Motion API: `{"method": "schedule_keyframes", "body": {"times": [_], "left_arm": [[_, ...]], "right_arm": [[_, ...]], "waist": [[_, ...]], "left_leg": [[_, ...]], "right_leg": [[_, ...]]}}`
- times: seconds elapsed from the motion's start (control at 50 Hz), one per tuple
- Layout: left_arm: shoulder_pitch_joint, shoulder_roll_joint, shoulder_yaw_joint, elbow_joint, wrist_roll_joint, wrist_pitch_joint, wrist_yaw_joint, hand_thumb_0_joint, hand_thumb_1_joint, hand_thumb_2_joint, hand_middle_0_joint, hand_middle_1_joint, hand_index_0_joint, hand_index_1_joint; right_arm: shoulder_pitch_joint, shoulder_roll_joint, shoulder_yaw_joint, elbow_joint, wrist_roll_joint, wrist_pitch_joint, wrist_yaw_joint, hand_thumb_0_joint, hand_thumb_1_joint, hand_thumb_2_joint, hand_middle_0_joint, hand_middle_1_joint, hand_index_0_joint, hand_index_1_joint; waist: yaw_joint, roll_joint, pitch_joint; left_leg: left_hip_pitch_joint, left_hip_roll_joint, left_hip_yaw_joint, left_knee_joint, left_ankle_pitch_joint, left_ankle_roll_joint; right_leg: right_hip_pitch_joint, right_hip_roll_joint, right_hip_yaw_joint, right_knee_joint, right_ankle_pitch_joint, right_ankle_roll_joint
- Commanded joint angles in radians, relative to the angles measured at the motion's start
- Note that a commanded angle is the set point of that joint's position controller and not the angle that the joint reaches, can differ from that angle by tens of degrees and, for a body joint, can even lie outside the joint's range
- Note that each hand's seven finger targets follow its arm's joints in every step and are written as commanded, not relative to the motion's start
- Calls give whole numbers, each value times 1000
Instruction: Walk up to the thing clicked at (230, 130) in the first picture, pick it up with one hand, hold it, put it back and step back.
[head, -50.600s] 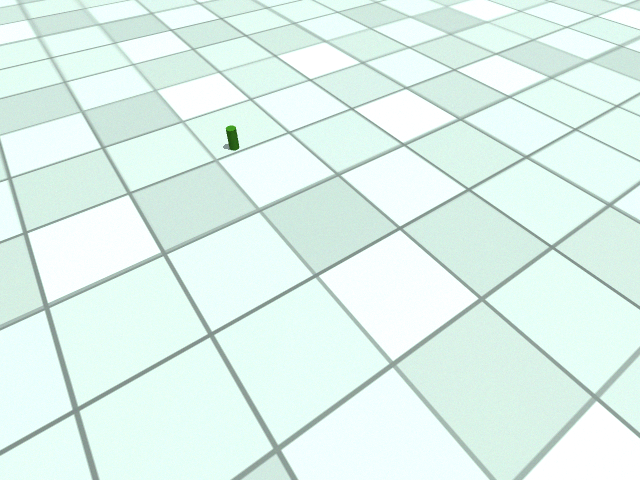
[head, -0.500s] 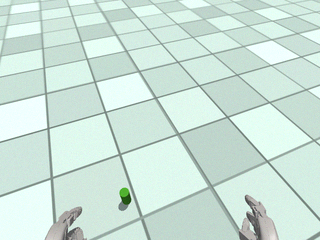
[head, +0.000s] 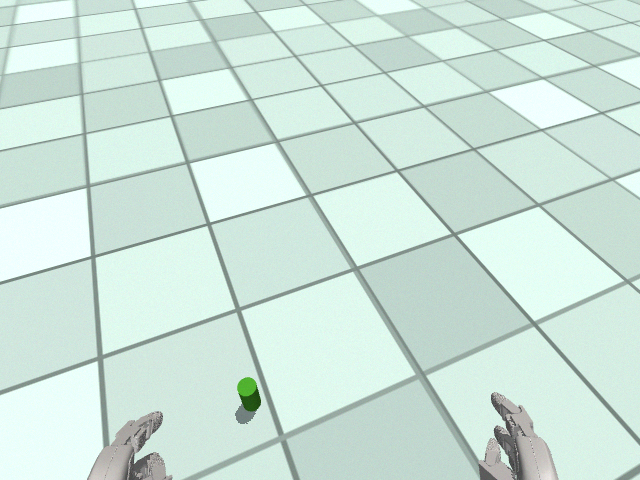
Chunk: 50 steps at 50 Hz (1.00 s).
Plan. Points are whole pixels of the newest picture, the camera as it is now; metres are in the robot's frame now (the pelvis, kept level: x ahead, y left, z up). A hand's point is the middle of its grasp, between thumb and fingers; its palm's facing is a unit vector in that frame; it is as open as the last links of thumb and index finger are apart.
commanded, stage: home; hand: left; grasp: from above
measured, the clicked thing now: (249, 394) +0.49 +0.19 -0.65
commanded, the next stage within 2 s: stand in 0.32 s
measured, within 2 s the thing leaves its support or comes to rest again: neither
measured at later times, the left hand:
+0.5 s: hand out of the picture +0.17 +0.20 -0.07, palm faces +0.02 -0.95 -0.30, open 7.4 cm
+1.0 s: hand out of the picture +0.03 +0.24 -0.11, palm faces +0.05 -0.95 -0.32, open 7.4 cm
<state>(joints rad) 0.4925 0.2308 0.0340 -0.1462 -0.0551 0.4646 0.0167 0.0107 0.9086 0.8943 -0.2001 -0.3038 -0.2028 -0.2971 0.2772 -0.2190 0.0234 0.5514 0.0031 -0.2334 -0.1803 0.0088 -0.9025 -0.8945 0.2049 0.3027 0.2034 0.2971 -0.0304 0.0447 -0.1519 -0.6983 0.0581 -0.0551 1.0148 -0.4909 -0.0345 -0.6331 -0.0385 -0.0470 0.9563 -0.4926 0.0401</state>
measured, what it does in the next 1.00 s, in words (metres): rises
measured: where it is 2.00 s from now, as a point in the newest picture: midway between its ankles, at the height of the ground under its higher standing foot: outside the picture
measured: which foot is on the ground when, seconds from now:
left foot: down 0.00-1.00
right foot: down 0.00-1.00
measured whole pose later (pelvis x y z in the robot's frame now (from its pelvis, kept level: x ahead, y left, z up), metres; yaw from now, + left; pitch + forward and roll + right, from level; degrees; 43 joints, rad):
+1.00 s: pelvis +0.00 +0.01 +0.06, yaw +0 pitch -3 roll +0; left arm 0.22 0.28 0.04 1.04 0.03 0.02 0.03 0.01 0.91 0.89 -0.20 -0.30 -0.20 -0.30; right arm 0.18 -0.28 -0.04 1.04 -0.04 0.00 -0.02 0.00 -0.91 -0.89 0.20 0.30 0.20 0.30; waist 0.03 0.01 0.07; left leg -0.20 0.02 -0.01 0.54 -0.27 -0.01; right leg -0.16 -0.07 -0.03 0.51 -0.29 0.06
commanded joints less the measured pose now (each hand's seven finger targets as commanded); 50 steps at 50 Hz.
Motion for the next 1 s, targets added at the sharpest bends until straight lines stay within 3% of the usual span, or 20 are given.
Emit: {"method": "schedule_keyframes", "body": {"times": [0.0, 0.02, 0.06, 0.26, 0.28, 0.38, 0.4, 0.42, 0.44, 0.48, 0.5, 0.54, 0.64, 0.7, 0.8, 0.92, 0.98], "left_arm": [[-11, 70, 36, -172, 5, -40, 7, 0, 900, 900, -200, -300, -200, -299], [-11, 112, 76, -197, 6, -42, 11, 0, 900, 900, -200, -300, -200, -300], [-10, 94, 51, -190, 9, -44, 8, 0, 900, 900, -200, -300, -200, -300], [-5, 115, 72, -200, 9, -39, 15, 0, 900, 900, -200, -299, -200, -299], [-17, 100, 52, -213, 5, -39, 12, 0, 900, 900, -200, -299, -200, -299], [-9, 107, 59, -203, 10, -36, 15, 0, 900, 900, -200, -299, -200, -299], [-301, 191, 57, 148, 117, -255, 55, 0, 900, 900, -200, -300, -200, -300], [-186, 201, 76, 333, 123, -326, 49, 0, 900, 900, -200, -300, -200, -301], [-178, 210, 72, 378, 124, -359, 40, 0, 900, 900, -200, -300, -200, -301], [-221, 227, 60, 468, 129, -401, 34, 0, 900, 900, -200, -300, -200, -301], [-250, 213, 59, 517, 120, -403, 28, 0, 900, 900, -200, -300, -200, -301], [-280, 218, 65, 592, 107, -412, 26, 0, 900, 900, -200, -300, -200, -301], [-310, 205, 62, 793, 107, -448, 27, 0, 900, 900, -200, -300, -200, -301], [-303, 197, 61, 886, 101, -462, 25, 0, 900, 900, -200, -300, -200, -301], [-295, 222, 59, 1012, 93, -478, 29, 0, 900, 900, -200, -300, -200, -301], [-304, 225, 47, 1116, 85, -469, 32, 0, 900, 900, -200, -300, -200, -301], [-317, 229, 43, 1157, 88, -466, 31, 0, 900, 900, -200, -300, -200, -301]], "right_arm": [[-61, -119, -51, -158, 1, -55, -13, 0, -900, -900, 200, 299, 200, 299], [-70, -126, -56, -166, 2, -55, -14, 0, -901, -900, 200, 299, 200, 299], [-68, -123, -53, -164, 2, -54, -11, 0, -901, -900, 200, 299, 200, 299], [-65, -122, -55, -173, 3, -48, -15, 0, -900, -900, 200, 300, 200, 300], [-64, -120, -52, -175, 5, -49, -14, 0, -900, -900, 200, 299, 200, 299], [-64, -123, -53, -177, 6, -47, -15, 0, -900, -900, 200, 300, 200, 300], [-116, -234, -86, 83, -119, 57, 45, 0, -901, -899, 199, 299, 200, 299], [-120, -247, -101, 88, -116, 97, 79, 0, -900, -900, 200, 300, 200, 300], [-103, -267, -109, 65, -120, 118, 97, 0, -900, -900, 200, 300, 200, 300], [-114, -246, -106, 105, -87, 132, 134, 0, -900, -900, 200, 300, 200, 300], [-123, -222, -102, 125, -62, 139, 151, 0, -900, -900, 200, 300, 200, 300], [-141, -224, -112, 150, -50, 147, 165, 0, -900, -900, 200, 300, 200, 300], [-147, -234, -120, 234, -61, 173, 168, 0, -900, -900, 200, 300, 200, 300], [-136, -242, -121, 275, -57, 179, 159, 0, -900, -900, 200, 300, 200, 300], [-115, -242, -114, 346, -43, 188, 147, 0, -900, -900, 200, 300, 200, 300], [-114, -255, -106, 416, -34, 202, 140, 0, -900, -900, 200, 300, 200, 300], [-131, -258, -103, 437, -32, 208, 141, 0, -900, -900, 200, 300, 200, 300]], "waist": [[-15, 5, -86], [2, 8, -97], [-5, 14, -92], [-5, -5, -103], [-10, 1, -99], [-7, 7, -82], [69, -64, 142], [73, -102, 56], [52, -73, 30], [54, -54, 1], [60, -98, 18], [66, -91, 25], [61, -3, 91], [59, 26, 98], [48, -36, 89], [46, -23, 140], [47, -20, 173]], "left_leg": [[114, -49, 23, -157, 243, 35], [109, -47, 17, -162, 234, 35], [115, -46, 16, -165, 240, 33], [100, -53, 32, -143, 227, 38], [104, -52, 28, -146, 227, 39], [103, -49, 28, -155, 209, 37], [114, -7, 1, -231, 373, 89], [192, -11, 21, -220, 421, 100], [231, -11, -1, -216, 423, 104], [273, -28, 9, -248, 384, 98], [281, -39, 18, -265, 334, 97], [304, -33, 2, -295, 283, 92], [325, 6, -50, -426, 180, 98], [369, 25, -70, -491, 237, 94], [488, 19, -27, -482, 482, 78], [517, 36, -35, -593, 455, 69], [500, 39, -41, -644, 353, 62]], "right_leg": [[22, 55, -36, -147, 231, -29], [32, 55, -39, -146, 217, -31], [26, 57, -40, -140, 220, -33], [27, 49, -30, -152, 221, -28], [29, 50, -32, -151, 221, -27], [17, 52, -33, -150, 199, -31], [179, -15, 31, -180, 212, -81], [217, -32, 91, -208, 247, -110], [201, -21, 95, -208, 288, -117], [276, -49, 110, -207, 323, -107], [273, -52, 110, -242, 282, -100], [268, -54, 102, -278, 216, -89], [310, -43, 65, -336, 194, -63], [352, -35, 48, -364, 246, -53], [424, -71, 72, -448, 450, -59], [485, -66, 61, -524, 408, -47], [496, -64, 58, -569, 336, -42]]}}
